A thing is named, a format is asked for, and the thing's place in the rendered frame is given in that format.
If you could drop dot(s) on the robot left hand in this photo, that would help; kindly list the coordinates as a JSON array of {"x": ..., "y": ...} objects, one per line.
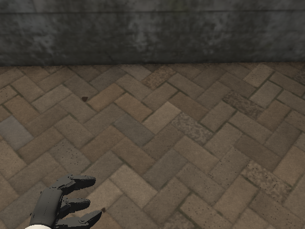
[{"x": 51, "y": 206}]

